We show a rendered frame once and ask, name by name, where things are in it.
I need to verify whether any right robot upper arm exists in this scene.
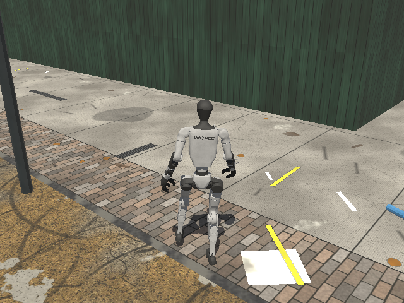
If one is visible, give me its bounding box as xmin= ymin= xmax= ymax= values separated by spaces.
xmin=217 ymin=128 xmax=233 ymax=161

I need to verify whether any robot right forearm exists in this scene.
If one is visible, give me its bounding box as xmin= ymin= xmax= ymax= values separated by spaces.
xmin=226 ymin=151 xmax=235 ymax=171

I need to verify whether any right robot hand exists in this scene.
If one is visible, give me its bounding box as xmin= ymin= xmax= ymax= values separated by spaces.
xmin=222 ymin=168 xmax=236 ymax=178

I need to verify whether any robot head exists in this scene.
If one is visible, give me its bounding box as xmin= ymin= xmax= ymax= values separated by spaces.
xmin=193 ymin=100 xmax=215 ymax=130

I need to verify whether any left robot hand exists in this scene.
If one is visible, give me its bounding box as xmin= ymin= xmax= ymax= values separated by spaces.
xmin=161 ymin=176 xmax=175 ymax=193

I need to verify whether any left robot upper arm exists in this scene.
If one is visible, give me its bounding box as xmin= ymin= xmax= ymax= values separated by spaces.
xmin=173 ymin=126 xmax=191 ymax=162

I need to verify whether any left robot thigh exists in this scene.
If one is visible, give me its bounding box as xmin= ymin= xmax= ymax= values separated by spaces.
xmin=180 ymin=175 xmax=193 ymax=208

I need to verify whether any robot left forearm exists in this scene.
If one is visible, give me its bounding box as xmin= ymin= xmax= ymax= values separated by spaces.
xmin=163 ymin=152 xmax=178 ymax=180

